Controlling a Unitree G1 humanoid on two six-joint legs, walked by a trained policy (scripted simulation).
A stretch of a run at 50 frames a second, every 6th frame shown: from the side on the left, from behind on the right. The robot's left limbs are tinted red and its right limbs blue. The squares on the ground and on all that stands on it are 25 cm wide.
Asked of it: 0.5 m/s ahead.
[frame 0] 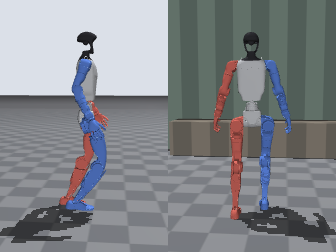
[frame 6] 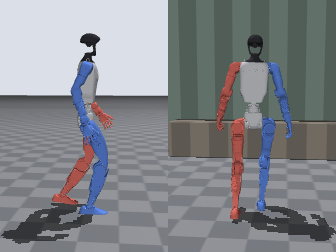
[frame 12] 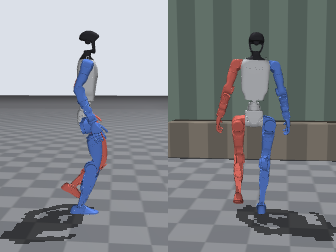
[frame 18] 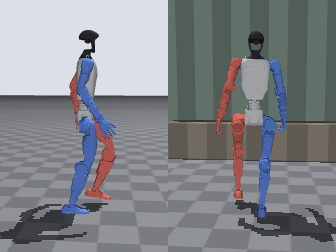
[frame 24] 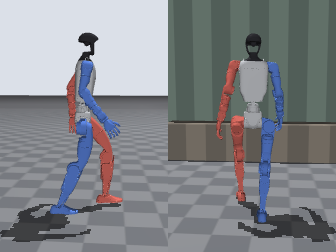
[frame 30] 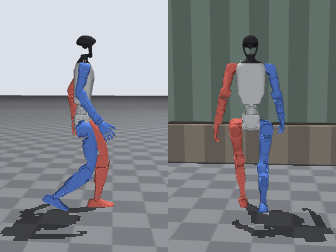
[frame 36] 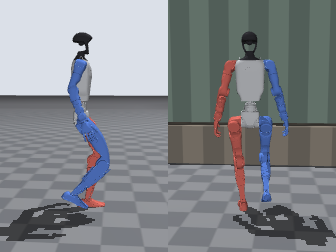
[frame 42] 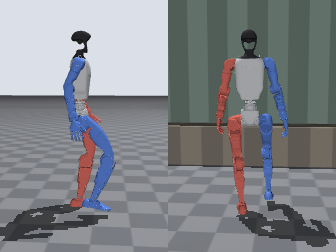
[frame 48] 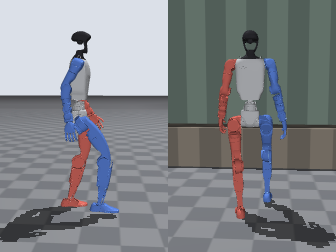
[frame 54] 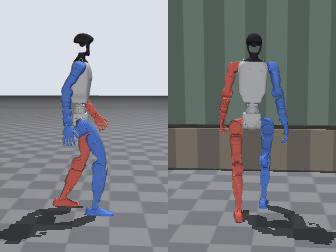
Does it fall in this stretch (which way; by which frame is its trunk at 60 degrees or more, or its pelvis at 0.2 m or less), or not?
no
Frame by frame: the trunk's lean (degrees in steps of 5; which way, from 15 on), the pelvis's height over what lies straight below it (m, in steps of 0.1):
0: 0, 0.8
6: 5, 0.8
12: 5, 0.8
18: 5, 0.8
24: 5, 0.8
30: 5, 0.7
36: 0, 0.8
42: 0, 0.8
48: 0, 0.8
54: 5, 0.8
